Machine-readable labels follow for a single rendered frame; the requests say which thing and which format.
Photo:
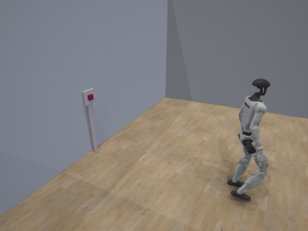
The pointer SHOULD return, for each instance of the panel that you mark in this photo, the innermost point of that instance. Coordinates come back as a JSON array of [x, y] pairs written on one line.
[[87, 104]]

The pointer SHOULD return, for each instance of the right robot hand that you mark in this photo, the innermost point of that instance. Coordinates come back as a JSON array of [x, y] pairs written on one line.
[[262, 157]]

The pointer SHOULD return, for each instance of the left robot upper arm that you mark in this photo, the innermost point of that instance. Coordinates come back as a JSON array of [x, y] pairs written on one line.
[[242, 108]]

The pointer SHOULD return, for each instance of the right robot foot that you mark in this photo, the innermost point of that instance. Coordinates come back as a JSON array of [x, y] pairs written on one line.
[[242, 196]]

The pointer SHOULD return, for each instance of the button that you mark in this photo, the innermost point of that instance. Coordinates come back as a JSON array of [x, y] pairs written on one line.
[[90, 97]]

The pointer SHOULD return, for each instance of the robot head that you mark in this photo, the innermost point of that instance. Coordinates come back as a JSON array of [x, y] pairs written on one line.
[[260, 84]]

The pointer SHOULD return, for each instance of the right robot upper arm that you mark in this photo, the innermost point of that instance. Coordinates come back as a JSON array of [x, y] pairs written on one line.
[[260, 109]]

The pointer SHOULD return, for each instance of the right robot forearm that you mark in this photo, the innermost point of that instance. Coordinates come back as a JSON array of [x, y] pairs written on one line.
[[257, 141]]

